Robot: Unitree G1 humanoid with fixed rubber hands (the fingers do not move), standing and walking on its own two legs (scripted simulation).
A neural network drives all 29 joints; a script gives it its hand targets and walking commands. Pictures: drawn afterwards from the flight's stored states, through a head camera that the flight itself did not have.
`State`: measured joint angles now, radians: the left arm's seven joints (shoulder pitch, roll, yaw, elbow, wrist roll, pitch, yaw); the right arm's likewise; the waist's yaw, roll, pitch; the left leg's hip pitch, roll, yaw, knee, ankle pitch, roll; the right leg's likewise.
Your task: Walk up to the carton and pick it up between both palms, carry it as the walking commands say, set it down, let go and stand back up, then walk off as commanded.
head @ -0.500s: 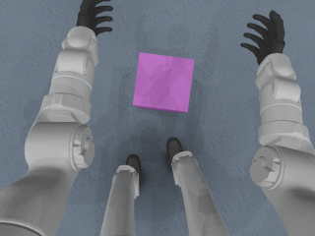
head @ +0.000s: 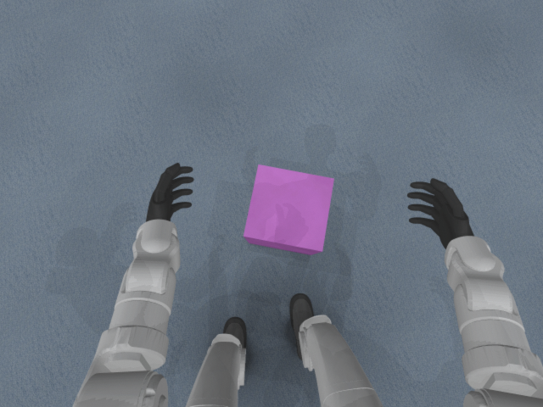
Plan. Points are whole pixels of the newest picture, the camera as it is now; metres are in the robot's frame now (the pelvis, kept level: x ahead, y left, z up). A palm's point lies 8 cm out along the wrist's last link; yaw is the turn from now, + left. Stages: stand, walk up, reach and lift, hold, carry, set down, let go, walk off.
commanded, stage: let go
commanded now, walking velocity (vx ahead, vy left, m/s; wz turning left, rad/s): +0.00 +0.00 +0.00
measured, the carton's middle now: (287, 214) +0.44 -0.07 -0.60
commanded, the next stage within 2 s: stand in 0.98 s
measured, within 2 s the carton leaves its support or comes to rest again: neither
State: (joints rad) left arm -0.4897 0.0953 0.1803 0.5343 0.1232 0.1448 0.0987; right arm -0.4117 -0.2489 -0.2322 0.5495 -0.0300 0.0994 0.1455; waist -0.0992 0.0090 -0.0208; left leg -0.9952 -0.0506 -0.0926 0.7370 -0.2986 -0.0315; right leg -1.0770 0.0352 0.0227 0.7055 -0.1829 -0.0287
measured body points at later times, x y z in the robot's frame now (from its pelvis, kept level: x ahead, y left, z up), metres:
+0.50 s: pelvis +0.05 +0.03 +0.05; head +0.10 +0.03 +0.49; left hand +0.25 +0.25 -0.04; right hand +0.21 -0.21 -0.03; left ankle +0.00 +0.14 -0.69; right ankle +0.06 -0.09 -0.69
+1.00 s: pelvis +0.05 +0.03 +0.04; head +0.05 +0.02 +0.49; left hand +0.24 +0.26 -0.03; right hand +0.21 -0.23 -0.04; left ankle +0.00 +0.14 -0.69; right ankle +0.06 -0.09 -0.69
